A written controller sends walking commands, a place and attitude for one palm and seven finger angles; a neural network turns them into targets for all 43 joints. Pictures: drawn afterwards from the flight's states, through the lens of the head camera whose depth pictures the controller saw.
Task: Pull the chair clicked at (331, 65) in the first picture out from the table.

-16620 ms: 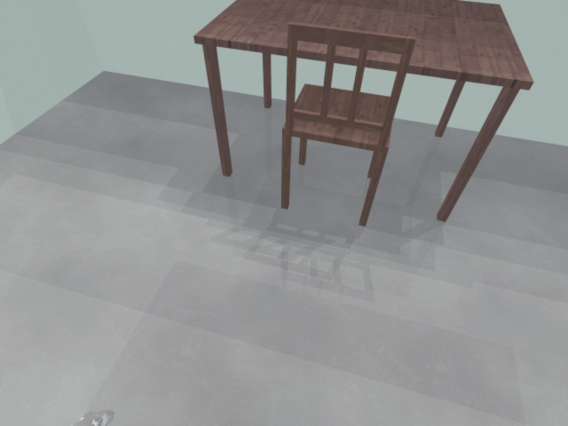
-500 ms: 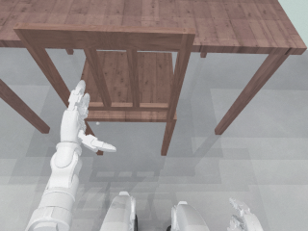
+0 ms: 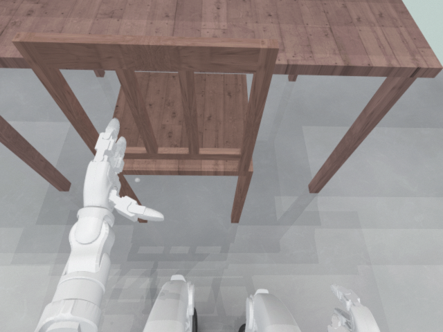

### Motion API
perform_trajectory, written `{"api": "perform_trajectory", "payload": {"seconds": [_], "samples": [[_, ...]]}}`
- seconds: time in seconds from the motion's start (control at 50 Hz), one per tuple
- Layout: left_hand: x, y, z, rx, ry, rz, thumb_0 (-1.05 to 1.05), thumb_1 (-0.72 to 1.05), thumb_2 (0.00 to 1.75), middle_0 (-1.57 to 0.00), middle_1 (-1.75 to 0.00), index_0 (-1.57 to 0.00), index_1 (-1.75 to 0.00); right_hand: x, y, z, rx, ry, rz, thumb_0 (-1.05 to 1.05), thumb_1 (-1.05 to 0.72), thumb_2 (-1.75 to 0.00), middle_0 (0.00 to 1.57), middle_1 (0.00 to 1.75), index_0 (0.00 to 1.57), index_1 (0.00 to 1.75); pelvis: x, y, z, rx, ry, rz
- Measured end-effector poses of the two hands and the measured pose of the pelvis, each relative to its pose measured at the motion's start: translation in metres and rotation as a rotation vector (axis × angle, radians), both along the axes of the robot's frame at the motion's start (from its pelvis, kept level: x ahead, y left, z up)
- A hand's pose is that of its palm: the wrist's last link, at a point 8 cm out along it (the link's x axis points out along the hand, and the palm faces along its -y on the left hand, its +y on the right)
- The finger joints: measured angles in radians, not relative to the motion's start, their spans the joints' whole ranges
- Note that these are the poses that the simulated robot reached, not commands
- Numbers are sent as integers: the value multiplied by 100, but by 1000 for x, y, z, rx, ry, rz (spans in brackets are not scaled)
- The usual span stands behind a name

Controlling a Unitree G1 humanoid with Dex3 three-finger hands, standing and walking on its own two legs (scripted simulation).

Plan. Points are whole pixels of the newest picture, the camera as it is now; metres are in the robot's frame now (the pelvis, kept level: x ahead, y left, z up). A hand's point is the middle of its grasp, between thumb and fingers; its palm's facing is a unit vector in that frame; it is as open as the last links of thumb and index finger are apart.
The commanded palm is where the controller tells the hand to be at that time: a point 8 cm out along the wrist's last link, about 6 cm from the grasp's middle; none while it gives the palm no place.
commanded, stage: aim the fingers beside a spindle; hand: left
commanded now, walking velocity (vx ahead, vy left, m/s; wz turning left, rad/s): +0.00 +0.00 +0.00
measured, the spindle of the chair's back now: (140, 116) +0.52 +0.18 +0.02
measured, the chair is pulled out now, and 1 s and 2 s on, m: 0.00 0.00 0.00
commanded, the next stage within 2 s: push the fingers through the gap in 0.06 s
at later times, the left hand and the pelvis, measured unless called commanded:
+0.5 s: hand (142, 166) +0.40 +0.16 +0.03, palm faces +0.02 -1.00 -0.04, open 16.9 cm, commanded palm +0.38 +0.20 +0.02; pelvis +0.00 +0.00 +0.00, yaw +0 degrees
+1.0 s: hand (147, 144) +0.45 +0.16 +0.02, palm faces +0.05 -1.00 -0.05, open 16.9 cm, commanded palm +0.42 +0.20 +0.02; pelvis +0.00 +0.00 -0.01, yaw -1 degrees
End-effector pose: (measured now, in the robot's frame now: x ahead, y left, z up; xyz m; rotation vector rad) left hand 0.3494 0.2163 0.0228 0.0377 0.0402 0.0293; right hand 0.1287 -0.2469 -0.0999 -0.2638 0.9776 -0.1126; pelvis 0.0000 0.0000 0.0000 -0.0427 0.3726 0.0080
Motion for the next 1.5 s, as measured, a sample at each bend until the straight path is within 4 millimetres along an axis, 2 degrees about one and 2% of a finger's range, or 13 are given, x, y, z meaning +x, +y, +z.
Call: {"api": "perform_trajectory", "payload": {"seconds": [0.14, 0.26, 0.4, 0.54, 0.84, 1.22, 1.38, 1.5], "samples": [[-7, 5, 2, -1, -11, 4, -1, -49, 30, -6, -8, -6, -8, 3, 0, 2, -3, -7, 1, 1, -91, -90, 20, 30, 20, 30, 2, 1, 0, -3, -1, 1], [-9, 0, 2, -2, -9, -12, -1, -50, 30, -6, -8, -6, -8, 5, 4, 2, 0, -7, 10, 1, -91, -90, 20, 30, 20, 30, 1, 3, 1, -5, -5, 6], [11, -1, 3, 2, -27, -3, -1, -50, 30, -6, -8, -6, -8, 1, 5, -3, -7, -7, 5, 1, -91, -90, 20, 30, 20, 30, -2, 4, -3, -10, 4, 7], [30, -5, 5, 5, -15, -9, -1, -50, 30, -6, -8, -7, -8, -14, 5, -6, 3, 37, -15, 1, -91, -90, 20, 30, 20, 30, -2, 5, -3, -7, 14, 0], [58, -10, 3, 14, -17, 14, -1, -50, 30, -6, -8, -7, -8, -52, -5, -13, -5, 147, -68, 1, -91, -90, 20, 30, 20, 30, -2, 3, -5, -3, 37, -10], [95, -13, 4, 8, -23, 19, -1, -50, 30, -6, -8, -7, -8, -70, -10, -22, -7, 212, -86, 1, -91, -90, 20, 30, 20, 30, -4, 1, -11, -3, 70, -15], [112, -14, 3, 14, -19, 21, -1, -50, 30, -6, -8, -7, -8, -84, -10, -26, -2, 256, -105, 1, -91, -90, 20, 30, 20, 30, -4, 1, -15, -4, 86, -21], [114, -12, 2, 13, -19, 25, -1, -49, 30, -6, -8, -7, -8, -96, -8, -27, 7, 298, -120, 1, -91, -90, 20, 30, 20, 30, -3, 1, -15, -4, 92, -25]]}}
